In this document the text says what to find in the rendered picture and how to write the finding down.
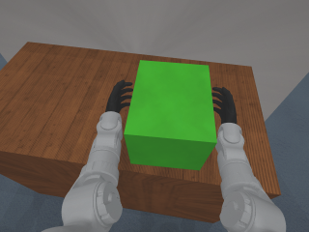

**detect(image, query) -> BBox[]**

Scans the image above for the robot left upper arm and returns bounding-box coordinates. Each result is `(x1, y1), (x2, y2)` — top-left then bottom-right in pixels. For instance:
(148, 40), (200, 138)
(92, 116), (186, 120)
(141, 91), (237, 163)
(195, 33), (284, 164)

(42, 180), (123, 232)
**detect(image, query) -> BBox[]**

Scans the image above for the robot right hand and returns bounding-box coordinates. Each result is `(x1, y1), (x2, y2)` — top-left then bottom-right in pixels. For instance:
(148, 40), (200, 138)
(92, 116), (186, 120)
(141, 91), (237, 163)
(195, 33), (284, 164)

(211, 87), (238, 125)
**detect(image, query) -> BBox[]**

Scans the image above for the pedestal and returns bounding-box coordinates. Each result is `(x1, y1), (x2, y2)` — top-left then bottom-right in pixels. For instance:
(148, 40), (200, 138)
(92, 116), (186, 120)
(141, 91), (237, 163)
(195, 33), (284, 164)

(0, 42), (281, 223)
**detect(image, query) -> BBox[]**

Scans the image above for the right robot forearm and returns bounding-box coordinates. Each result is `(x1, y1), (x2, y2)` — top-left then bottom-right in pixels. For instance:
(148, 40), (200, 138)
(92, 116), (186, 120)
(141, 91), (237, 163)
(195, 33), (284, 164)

(215, 123), (275, 205)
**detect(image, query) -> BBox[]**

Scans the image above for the left robot forearm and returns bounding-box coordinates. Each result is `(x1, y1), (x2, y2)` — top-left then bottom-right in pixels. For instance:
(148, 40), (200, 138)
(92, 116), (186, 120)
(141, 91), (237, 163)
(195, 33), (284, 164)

(61, 111), (123, 218)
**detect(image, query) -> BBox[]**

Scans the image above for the carton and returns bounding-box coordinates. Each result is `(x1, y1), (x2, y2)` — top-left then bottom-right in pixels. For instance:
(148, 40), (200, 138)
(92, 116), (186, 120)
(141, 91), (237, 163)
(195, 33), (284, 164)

(124, 60), (217, 171)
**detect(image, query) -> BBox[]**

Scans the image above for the robot left hand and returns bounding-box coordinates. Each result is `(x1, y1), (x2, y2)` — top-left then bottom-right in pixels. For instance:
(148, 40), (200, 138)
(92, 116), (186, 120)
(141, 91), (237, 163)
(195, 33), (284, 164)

(105, 80), (133, 113)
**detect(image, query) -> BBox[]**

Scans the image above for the robot right upper arm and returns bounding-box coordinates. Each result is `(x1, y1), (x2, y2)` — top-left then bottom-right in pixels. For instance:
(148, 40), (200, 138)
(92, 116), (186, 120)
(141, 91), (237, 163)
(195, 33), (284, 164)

(219, 189), (287, 232)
